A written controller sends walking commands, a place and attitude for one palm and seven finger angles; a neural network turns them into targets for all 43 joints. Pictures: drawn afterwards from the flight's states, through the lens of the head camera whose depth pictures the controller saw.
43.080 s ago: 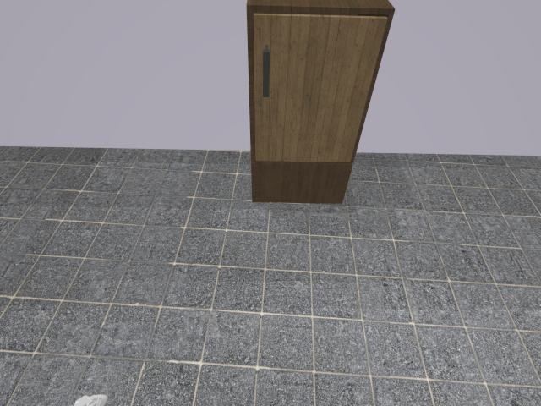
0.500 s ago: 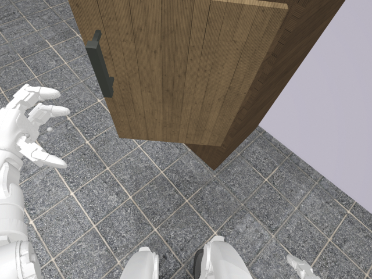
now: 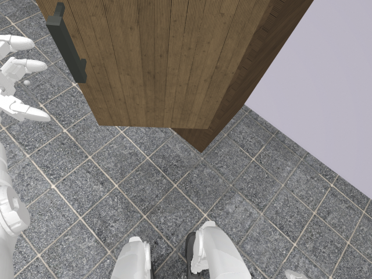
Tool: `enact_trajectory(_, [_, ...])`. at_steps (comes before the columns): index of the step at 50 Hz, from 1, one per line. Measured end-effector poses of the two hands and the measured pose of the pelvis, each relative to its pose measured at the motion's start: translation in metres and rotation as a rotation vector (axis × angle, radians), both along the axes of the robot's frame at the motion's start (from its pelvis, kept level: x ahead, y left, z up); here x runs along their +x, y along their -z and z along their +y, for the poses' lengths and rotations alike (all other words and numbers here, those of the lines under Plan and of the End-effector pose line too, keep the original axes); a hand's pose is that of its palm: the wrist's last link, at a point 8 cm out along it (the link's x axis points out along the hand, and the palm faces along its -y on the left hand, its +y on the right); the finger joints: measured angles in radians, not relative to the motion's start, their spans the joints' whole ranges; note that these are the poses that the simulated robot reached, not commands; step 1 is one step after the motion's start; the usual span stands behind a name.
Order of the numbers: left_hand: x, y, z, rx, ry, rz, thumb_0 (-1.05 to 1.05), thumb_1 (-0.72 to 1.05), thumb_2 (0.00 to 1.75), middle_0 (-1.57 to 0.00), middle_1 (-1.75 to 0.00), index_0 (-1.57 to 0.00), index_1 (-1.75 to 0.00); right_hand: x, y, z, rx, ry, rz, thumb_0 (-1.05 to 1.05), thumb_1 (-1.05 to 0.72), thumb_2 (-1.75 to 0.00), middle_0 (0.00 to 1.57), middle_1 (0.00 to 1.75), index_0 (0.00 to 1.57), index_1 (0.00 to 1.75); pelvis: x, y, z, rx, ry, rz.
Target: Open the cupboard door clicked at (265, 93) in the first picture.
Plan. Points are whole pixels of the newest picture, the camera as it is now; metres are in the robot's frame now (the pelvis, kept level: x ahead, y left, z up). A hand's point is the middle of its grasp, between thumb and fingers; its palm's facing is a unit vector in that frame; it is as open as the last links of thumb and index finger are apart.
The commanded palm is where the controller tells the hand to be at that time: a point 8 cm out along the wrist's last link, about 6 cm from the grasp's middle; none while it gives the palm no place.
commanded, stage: move the hooked fingers beside the handle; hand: left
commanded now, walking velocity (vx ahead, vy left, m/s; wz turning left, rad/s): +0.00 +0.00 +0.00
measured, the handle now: (71, 46) +0.59 +0.21 +0.05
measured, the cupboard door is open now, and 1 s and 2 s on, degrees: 42 42 41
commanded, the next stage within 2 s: slide the fingers in behind the handle in 1.16 s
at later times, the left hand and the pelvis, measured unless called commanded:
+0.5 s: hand (36, 53) +0.56 +0.27 +0.06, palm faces -0.05 -1.00 -0.03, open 14.0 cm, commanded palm +0.54 +0.30 +0.05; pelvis +0.00 +0.01 -0.01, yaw -2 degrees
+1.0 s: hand (40, 59) +0.55 +0.26 +0.06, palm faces -0.05 -1.00 -0.02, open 14.0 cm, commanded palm +0.54 +0.29 +0.05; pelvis +0.02 +0.01 +0.00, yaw -1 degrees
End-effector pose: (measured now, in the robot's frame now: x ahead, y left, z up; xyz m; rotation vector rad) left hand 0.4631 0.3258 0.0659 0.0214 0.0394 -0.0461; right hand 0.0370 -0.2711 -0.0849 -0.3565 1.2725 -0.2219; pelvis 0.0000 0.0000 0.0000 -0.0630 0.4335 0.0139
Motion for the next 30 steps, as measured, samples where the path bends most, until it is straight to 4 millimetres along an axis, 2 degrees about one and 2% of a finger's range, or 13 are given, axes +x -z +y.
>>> enact_trajectory(11, [0.036, 0.001, -0.001, 0.002, 0.001, 0.008, -0.02, -0.5, 0.3, -0.3, -1.2, -0.3, -1.2, -0.03, 0.001, 0.002, -0.012, 0.05, 0.106, 0.0, -0.9, -0.9, 0.21, 0.3, 0.21, 0.3, 0.0, 0.006, 0.001, -0.014, 0.005, 0.045])
enact_trajectory(21, [0.07, 0.002, -0.001, -0.003, -0.002, 0.01, -0.02, -0.5, 0.3, -0.3, -1.2, -0.3, -1.2, -0.049, 0.001, 0.009, -0.02, 0.087, 0.177, 0.0, -0.9, -0.9, 0.21, 0.3, 0.21, 0.3, 0.002, 0.012, 0.004, -0.029, 0.009, 0.088])
enact_trajectory(25, [0.074, 0.005, 0.0, 0.013, 0.003, 0.013, -0.02, -0.5, 0.3, -0.3, -1.2, -0.3, -1.2, -0.054, -0.001, 0.014, -0.012, 0.109, 0.198, 0.0, -0.9, -0.9, 0.21, 0.3, 0.21, 0.3, 0.004, 0.012, 0.006, -0.031, 0.017, 0.1])
enact_trajectory(30, [0.07, 0.012, 0.003, 0.0, 0.001, 0.025, -0.02, -0.5, 0.3, -0.3, -1.2, -0.3, -1.2, -0.054, -0.003, 0.021, 0.011, 0.119, 0.22, 0.0, -0.9, -0.9, 0.21, 0.3, 0.21, 0.3, 0.009, 0.008, 0.008, -0.032, 0.023, 0.098])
